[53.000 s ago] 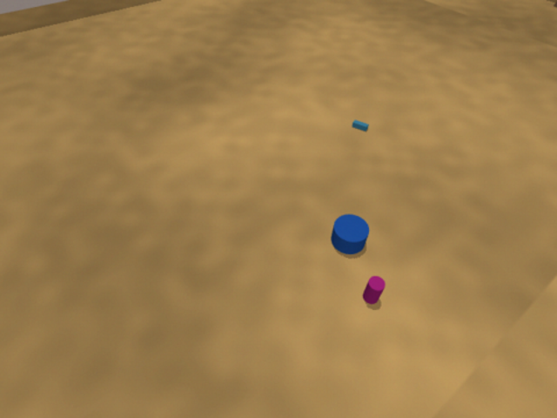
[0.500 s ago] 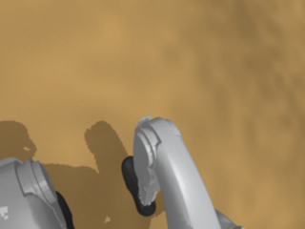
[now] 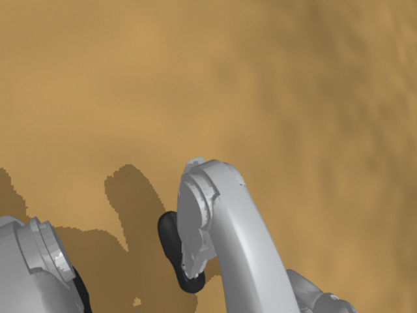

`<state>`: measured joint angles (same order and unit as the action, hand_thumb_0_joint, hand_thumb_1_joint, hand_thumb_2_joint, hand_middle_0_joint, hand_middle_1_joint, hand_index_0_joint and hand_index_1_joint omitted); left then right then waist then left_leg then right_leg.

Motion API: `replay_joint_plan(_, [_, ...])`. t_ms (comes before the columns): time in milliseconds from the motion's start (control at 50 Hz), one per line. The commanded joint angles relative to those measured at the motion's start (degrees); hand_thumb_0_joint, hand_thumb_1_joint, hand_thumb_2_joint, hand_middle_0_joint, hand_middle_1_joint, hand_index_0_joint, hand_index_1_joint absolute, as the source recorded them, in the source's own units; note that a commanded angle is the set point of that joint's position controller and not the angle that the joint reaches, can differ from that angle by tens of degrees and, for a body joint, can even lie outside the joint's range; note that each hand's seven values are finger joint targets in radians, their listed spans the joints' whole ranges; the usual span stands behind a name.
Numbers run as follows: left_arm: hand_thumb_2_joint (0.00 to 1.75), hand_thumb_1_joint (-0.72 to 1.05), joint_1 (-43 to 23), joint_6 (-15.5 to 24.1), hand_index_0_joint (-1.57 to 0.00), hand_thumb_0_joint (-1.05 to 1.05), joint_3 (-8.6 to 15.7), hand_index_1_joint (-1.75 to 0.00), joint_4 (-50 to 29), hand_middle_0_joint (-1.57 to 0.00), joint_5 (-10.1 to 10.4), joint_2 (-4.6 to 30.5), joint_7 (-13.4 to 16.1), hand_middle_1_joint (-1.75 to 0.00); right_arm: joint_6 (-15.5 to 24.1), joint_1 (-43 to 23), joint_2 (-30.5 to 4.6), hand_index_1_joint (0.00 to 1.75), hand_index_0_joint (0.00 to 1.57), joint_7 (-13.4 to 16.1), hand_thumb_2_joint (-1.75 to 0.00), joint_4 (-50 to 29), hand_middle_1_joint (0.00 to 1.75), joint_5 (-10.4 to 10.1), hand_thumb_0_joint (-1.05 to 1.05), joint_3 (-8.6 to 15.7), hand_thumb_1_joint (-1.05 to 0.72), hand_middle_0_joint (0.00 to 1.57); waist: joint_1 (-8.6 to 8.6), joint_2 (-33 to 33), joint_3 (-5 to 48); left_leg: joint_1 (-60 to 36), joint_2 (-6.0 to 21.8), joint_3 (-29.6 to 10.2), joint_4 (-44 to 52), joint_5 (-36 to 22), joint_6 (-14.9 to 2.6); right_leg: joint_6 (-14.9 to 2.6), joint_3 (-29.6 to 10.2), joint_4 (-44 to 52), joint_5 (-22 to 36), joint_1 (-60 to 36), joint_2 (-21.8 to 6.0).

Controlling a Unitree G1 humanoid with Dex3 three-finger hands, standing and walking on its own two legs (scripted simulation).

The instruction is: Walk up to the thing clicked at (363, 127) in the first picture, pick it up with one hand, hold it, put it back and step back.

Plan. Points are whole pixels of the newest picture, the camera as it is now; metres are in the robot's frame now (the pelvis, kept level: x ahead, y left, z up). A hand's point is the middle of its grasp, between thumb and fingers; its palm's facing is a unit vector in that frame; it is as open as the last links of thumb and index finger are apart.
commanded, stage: rest palm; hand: left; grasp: from above
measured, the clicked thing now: out of the picture +0.43 +0.32 -0.28
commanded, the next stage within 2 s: close in 0.36 s
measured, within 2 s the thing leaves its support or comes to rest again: neither
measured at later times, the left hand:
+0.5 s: hand out of the picture +0.42 +0.32 -0.25, palm faces -0.44 -0.15 -0.88, open 13.7 cm
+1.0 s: hand out of the picture +0.42 +0.32 -0.25, palm faces -0.45 -0.14 -0.88, open 11.7 cm
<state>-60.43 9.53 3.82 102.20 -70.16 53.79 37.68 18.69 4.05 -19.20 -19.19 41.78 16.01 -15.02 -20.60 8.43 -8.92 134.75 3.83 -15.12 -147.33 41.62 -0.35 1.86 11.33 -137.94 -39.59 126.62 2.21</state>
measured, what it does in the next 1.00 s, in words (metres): stands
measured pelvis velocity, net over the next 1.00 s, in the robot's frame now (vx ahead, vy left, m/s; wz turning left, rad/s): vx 0.00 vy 0.00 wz -0.03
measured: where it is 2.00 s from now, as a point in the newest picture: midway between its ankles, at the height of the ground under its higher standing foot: (137, 292)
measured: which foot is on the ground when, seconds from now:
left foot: down 0.00-1.00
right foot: down 0.00-1.00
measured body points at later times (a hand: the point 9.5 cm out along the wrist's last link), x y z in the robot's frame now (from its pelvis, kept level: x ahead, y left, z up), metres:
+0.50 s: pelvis -0.01 +0.00 +0.00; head +0.26 +0.13 +0.34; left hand +0.44 +0.33 -0.20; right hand +0.06 -0.24 -0.05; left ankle +0.06 +0.13 -0.26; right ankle +0.11 -0.11 -0.26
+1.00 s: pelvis +0.00 +0.00 +0.01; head +0.26 +0.14 +0.34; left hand +0.44 +0.33 -0.20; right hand +0.07 -0.23 -0.05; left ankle +0.06 +0.13 -0.26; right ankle +0.11 -0.11 -0.26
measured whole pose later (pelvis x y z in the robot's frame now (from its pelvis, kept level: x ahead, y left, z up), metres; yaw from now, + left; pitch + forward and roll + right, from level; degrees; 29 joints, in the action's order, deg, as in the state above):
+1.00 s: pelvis +0.00 +0.00 +0.01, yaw -1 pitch +25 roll -15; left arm -59.5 10.2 0.5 101.8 -68.0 55.7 38.1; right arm 19.9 3.9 -19.7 -19.1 38.6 15.9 -18.7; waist -20.6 9.2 -10.6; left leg 133.1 3.9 -17.0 -146.6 41.7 -0.2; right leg 2.2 12.8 -135.6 -38.7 124.5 3.1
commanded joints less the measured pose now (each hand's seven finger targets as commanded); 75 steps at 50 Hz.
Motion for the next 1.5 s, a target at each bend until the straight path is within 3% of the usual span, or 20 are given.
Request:
replay_joint_plan(0, [0.91, -0.48, -11.43, 1.45, -0.13, 0.0, -1.07, -0.93, -5.62, -0.15, 0.56, 7.02, 1.56, -0.91, 0.53, 9.37, -18.36, 0.3, 0.2, 0.55, -0.91, 0.49, 0.3, -0.4, 0.0, 4.0, -0.9, 0.2, -2.96, -30.2, 35.64, -29.16, 0.27, 4.79, 15.33, -14.83, 0.81, -2.65, 5.24, 11.21, 18.47, -18.6, 3.58])
replay_joint_plan(60, [0.91, -0.47, -10.81, 2.19, -0.14, 0.0, 0.34, -0.93, -6.27, -0.16, 0.56, 8.7, 2.17, -0.91, -0.03, 10.22, -18.39, 0.3, 0.2, 0.65, -0.91, 0.1, 0.3, -0.22, 0.0, 3.54, -0.9, 0.2, -2.4, -30.15, 36.25, -29.57, 0.37, 5.29, 14.89, -16.43, 0.71, -2.49, 5.31, 11.87, 20.05, -20.45, 3.88])
replay_joint_plan(100, [0.92, -0.48, -8.32, 2.51, -0.13, 0.0, -0.85, -0.94, -3.56, -0.16, 0.46, 7.15, 2.4, -0.92, 0.0, 9.94, -18.24, 0.3, 0.2, 0.4, -0.91, -0.28, 0.3, 0.09, 0.0, 2.67, -0.9, 0.2, -3.19, -28.89, 34.05, -28.05, 0.2, 5.88, 13.98, -16.28, 0.39, -2.29, 5.23, 12.09, 20.55, -20.85, 4.29])
replay_joint_plan(240, [0.89, -0.45, -9.43, 3.57, -0.14, 0.0, -0.78, -0.95, -5.74, -0.15, 1.04, 8.36, 4.33, -0.94, 0.61, 9.56, -19.19, 0.3, 0.2, 0.82, -0.91, -0.59, 0.3, 0.18, 0.0, 2.62, -0.9, 0.2, -3.5, -26.5, 33.12, -26.57, 0.4, 5.24, 14.74, -11.97, 0.23, -2.28, 5.49, 13.72, 16.5, -20.04, 4.69])
replay_joint_plan(300, [0.89, -0.43, -9.82, 3.39, -0.15, 0.0, -0.92, -0.94, -5.88, -0.16, 1.1, 8.35, 4.22, -0.93, 0.67, 10.03, -19.62, 0.3, 0.2, 0.91, -0.91, -0.7, 0.3, 0.01, 0.0, 3.33, -0.9, 0.2, -3.65, -26.22, 31.82, -25.83, 0.45, 4.98, 15.14, -10.25, 0.22, -2.23, 5.34, 13.94, 15.05, -19.16, 4.54])
replay_joint_plan(340, [0.89, -0.43, -9.67, 2.8, -0.16, 0.0, -2.35, -0.94, -4.29, -0.16, 1.37, 6.24, 3.59, -0.93, 0.93, 9.6, -18.76, 0.3, 0.2, 1.0, -0.91, -1.27, 0.3, 0.02, 0.0, 2.58, -0.9, 0.2, -4.72, -25.21, 31.02, -25.53, 0.48, 4.38, 15.61, -9.19, 0.32, -2.23, 5.71, 13.75, 14.4, -18.7, 4.29])
replay_joint_plan(380, [0.89, -0.43, -10.1, 2.52, -0.15, 0.0, -2.36, -0.93, -4.64, -0.16, 1.74, 7.05, 3.19, -0.92, 1.01, 9.36, -19.14, 0.3, 0.2, 1.25, -0.9, -1.13, 0.3, -0.29, 0.0, 3.05, -0.9, 0.2, -4.32, -25.34, 30.05, -25.33, 0.53, 4.26, 15.93, -7.96, 0.36, -2.28, 5.52, 14.03, 13.13, -17.82, 4.13])
replay_joint_plan(400, [0.88, -0.42, -10.54, 2.62, -0.17, 0.0, -1.53, -0.93, -4.47, -0.18, 1.66, 8.48, 3.41, -0.92, 0.82, 9.86, -19.53, 0.3, 0.2, 1.44, -0.91, -1.15, 0.3, -0.31, 0.0, 2.93, -0.9, 0.2, -3.93, -26.0, 30.64, -25.09, 0.58, 4.29, 16.34, -8.01, 0.28, -2.39, 5.42, 14.51, 13.04, -18.09, 4.37])
replay_joint_plan(560, [0.81, -0.29, -10.71, 2.41, -0.27, 0.0, -2.84, -0.84, -4.76, -0.28, 0.48, 7.61, 3.75, -0.83, 0.99, 9.19, -19.48, 0.3, 0.2, 1.5, -0.9, -1.64, 0.3, -0.12, 0.0, 2.31, -0.89, 0.2, -4.31, -28.35, 30.69, -27.84, 0.72, 4.0, 16.55, -10.97, 0.94, -2.49, 6.04, 13.38, 15.91, -18.62, 4.39])
replay_joint_plan(620, [0.78, -0.27, -10.67, 1.99, -0.29, 0.0, -3.18, -0.81, -5.43, -0.3, 0.84, 6.97, 4.01, -0.8, 1.18, 8.7, -19.43, 0.3, 0.2, 1.26, -0.9, -1.69, 0.3, -0.06, 0.0, 2.29, -0.9, 0.2, -4.46, -28.38, 31.26, -28.26, 0.74, 4.41, 15.97, -12.14, 0.96, -2.37, 5.85, 13.63, 17.23, -19.36, 4.66])
replay_joint_plan(660, [0.77, -0.25, -11.5, 1.83, -0.31, 0.0, -2.34, -0.79, -5.71, -0.33, 0.64, 8.4, 4.63, -0.77, 1.07, 9.27, -19.79, 0.3, 0.2, 1.31, -0.9, -1.39, 0.3, -0.24, 0.0, 2.35, -0.9, 0.2, -4.12, -29.14, 31.79, -28.24, 0.82, 4.21, 16.31, -13.08, 1.02, -2.41, 5.9, 13.82, 17.84, -19.47, 4.65])
replay_joint_plan(720, [0.73, -0.2, -10.13, 1.25, -0.35, 0.0, -2.68, -0.76, -4.69, -0.36, 1.09, 7.09, 4.38, -0.74, 1.17, 9.44, -19.79, 0.3, 0.2, 0.86, -0.9, -1.67, 0.3, 0.08, 0.0, 2.11, -0.9, 0.2, -4.85, -28.86, 31.81, -29.14, 0.9, 4.27, 15.99, -14.71, 1.13, -2.28, 6.16, 13.55, 19.65, -20.43, 4.91])
replay_joint_plan(980, [0.57, -0.01, -10.69, 1.48, -0.49, 0.0, -3.84, -0.65, -6.45, -0.48, 2.96, 5.94, 2.26, -0.66, 1.76, 9.2, -19.93, 0.3, 0.2, 0.53, -0.9, -2.31, 0.3, -0.76, 0.0, 2.01, -0.9, 0.2, -4.58, -29.14, 31.09, -29.11, 0.96, 3.01, 17.03, -12.9, 1.28, -2.48, 6.71, 12.82, 17.45, -18.51, 4.38])
replay_joint_plan(1000, [0.55, 0.01, -9.98, 1.5, -0.51, 0.0, -4.01, -0.63, -5.2, -0.49, 2.79, 6.33, 2.15, -0.65, 1.7, 9.58, -19.98, 0.3, 0.2, 0.61, -0.9, -2.64, 0.3, -0.48, 0.0, 1.68, -0.9, 0.2, -5.12, -28.46, 30.83, -28.65, 0.83, 3.61, 16.68, -12.25, 1.02, -2.35, 6.46, 13.69, 17.6, -19.84, 4.68])
replay_joint_plan(1040, [0.54, 0.04, -10.28, 1.87, -0.53, 0.0, -2.94, -0.61, -6.5, -0.52, 2.47, 7.93, 2.53, -0.63, 1.59, 9.89, -20.14, 0.3, 0.2, 0.84, -0.9, -2.65, 0.3, -1.02, 0.0, 1.88, -0.9, 0.2, -4.13, -27.85, 31.44, -28.14, 0.84, 3.8, 16.37, -12.65, 0.89, -2.31, 6.17, 14.0, 17.54, -19.69, 4.66])
replay_joint_plan(1060, [0.51, 0.07, -9.92, 2.01, -0.55, 0.0, -3.47, -0.61, -5.77, -0.53, 2.65, 6.97, 2.45, -0.63, 1.43, 9.78, -19.84, 0.3, 0.2, 0.96, -0.9, -2.84, 0.3, -0.67, 0.0, 1.62, -0.9, 0.2, -4.8, -26.99, 30.99, -27.51, 0.7, 4.31, 16.05, -11.8, 0.71, -2.2, 6.1, 14.59, 17.27, -20.72, 4.85])
replay_joint_plan(1200, [0.45, 0.14, -10.0, 2.43, -0.6, 0.0, -3.48, -0.55, -7.09, -0.57, 2.47, 7.02, 2.98, -0.58, 1.48, 8.5, -19.68, 0.3, 0.2, 1.6, -0.9, -2.65, 0.3, -0.7, 0.0, 2.05, -0.89, 0.2, -4.21, -26.84, 29.79, -26.93, 0.86, 3.74, 17.0, -9.17, 0.92, -2.44, 6.22, 14.44, 14.2, -18.4, 4.6])
replay_joint_plan(1360, [0.38, 0.27, -9.03, 1.89, -0.7, 0.0, -2.32, -0.47, -4.87, -0.67, 1.83, 7.49, 3.17, -0.5, 1.1, 9.72, -19.79, 0.3, 0.2, 1.64, -0.9, -2.77, 0.3, -0.51, 0.0, 2.04, -0.89, 0.2, -4.25, -27.4, 30.33, -27.97, 0.88, 3.52, 17.46, -11.21, 1.11, -2.4, 6.57, 14.01, 15.97, -18.45, 4.63])
replay_joint_plan(1400, [0.36, 0.31, -9.54, 1.67, -0.74, 0.0, -3.44, -0.45, -5.49, -0.71, 2.32, 6.53, 2.83, -0.48, 1.31, 8.96, -19.66, 0.3, 0.2, 1.55, -0.9, -3.09, 0.3, -0.36, 0.0, 1.96, -0.89, 0.2, -4.73, -26.79, 29.72, -27.55, 0.84, 3.74, 16.77, -10.56, 0.94, -2.28, 6.32, 14.19, 15.89, -18.74, 4.6])
replay_joint_plan(1480, [0.32, 0.37, -9.88, 1.79, -0.79, 0.0, -2.34, -0.42, -6.31, -0.76, 2.43, 8.22, 3.27, -0.45, 1.15, 9.63, -20.18, 0.3, 0.2, 1.89, -0.9, -2.7, 0.3, -0.64, 0.0, 2.08, -0.9, 0.2, -4.18, -27.17, 31.43, -28.15, 0.91, 4.25, 16.8, -11.91, 0.89, -2.24, 5.97, 15.03, 17.11, -20.5, 4.89])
